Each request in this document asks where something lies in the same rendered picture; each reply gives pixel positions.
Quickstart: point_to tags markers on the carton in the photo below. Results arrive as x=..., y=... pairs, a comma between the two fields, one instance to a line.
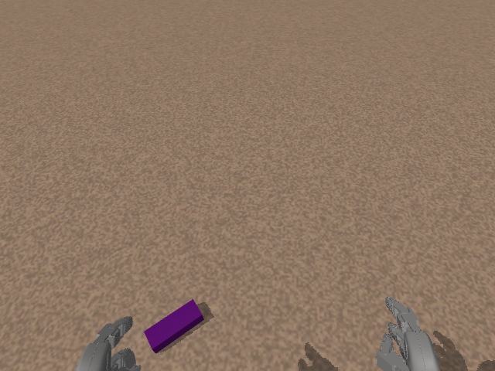
x=173, y=326

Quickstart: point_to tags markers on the right robot hand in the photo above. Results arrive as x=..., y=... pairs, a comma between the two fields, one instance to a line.
x=415, y=345

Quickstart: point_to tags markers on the left robot hand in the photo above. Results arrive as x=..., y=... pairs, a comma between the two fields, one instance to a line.
x=97, y=355

